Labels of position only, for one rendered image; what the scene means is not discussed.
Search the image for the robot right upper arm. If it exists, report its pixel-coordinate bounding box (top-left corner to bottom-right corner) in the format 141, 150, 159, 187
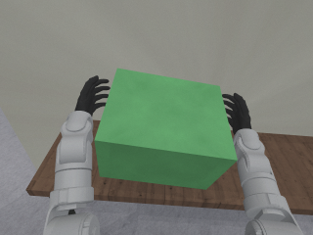
245, 219, 303, 235

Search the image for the robot left upper arm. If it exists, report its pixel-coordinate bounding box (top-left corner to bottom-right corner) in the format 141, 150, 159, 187
44, 212, 100, 235

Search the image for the robot left forearm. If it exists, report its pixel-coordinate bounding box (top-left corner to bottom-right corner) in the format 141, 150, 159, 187
42, 111, 94, 235

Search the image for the carton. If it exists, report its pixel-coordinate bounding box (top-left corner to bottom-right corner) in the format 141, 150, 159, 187
94, 68, 238, 190

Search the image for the right robot hand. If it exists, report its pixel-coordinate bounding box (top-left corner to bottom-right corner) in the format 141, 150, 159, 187
222, 93, 252, 135

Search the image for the left robot hand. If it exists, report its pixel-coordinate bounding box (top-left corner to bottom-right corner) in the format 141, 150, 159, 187
75, 75, 111, 117

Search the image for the robot right forearm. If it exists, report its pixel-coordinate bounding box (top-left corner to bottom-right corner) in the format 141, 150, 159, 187
233, 128, 304, 235

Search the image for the table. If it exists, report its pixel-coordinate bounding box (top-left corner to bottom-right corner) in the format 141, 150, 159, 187
25, 119, 313, 215

